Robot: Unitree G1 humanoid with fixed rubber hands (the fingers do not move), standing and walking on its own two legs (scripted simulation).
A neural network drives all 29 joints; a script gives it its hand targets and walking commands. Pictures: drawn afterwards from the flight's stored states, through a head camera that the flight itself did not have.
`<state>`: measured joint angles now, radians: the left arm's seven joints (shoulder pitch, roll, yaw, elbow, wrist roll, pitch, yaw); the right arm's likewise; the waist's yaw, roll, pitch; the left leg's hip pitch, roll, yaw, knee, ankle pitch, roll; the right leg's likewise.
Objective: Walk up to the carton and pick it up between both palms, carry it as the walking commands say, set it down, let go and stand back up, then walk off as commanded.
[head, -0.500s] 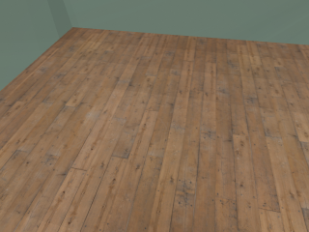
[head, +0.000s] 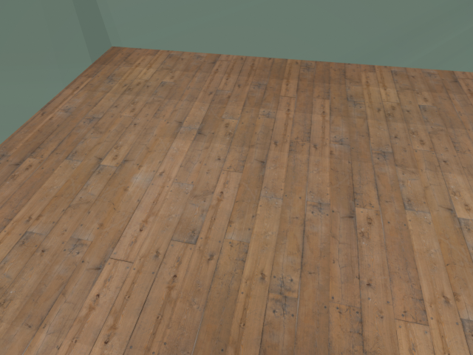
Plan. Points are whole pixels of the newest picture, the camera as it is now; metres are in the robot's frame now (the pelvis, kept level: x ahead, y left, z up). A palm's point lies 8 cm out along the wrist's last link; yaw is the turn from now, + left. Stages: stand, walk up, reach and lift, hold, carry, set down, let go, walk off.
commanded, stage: stand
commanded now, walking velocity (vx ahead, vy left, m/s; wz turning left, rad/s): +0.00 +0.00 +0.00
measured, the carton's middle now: out of the picture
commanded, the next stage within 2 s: none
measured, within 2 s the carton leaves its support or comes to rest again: neither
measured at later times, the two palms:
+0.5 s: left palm out of the picture +0.01 +0.25 -0.13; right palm out of the picture +0.04 -0.24 -0.14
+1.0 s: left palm out of the picture +0.01 +0.25 -0.13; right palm out of the picture +0.05 -0.24 -0.14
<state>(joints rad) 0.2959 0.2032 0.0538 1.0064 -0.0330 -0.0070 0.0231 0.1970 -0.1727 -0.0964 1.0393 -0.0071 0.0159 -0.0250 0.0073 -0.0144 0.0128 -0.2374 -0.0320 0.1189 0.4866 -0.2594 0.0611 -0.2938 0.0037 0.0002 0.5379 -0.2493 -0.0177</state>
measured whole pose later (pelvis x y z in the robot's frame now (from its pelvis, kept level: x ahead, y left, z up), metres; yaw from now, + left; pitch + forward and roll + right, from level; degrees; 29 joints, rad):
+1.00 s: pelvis -0.01 +0.00 +0.00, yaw +0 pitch +0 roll +1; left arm 0.30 0.20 0.05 1.01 -0.03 -0.02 0.02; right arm 0.18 -0.17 -0.10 1.06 -0.01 -0.02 -0.02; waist 0.01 -0.01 0.01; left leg -0.24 -0.03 0.12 0.49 -0.25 0.06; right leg -0.29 0.01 0.00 0.53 -0.23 -0.02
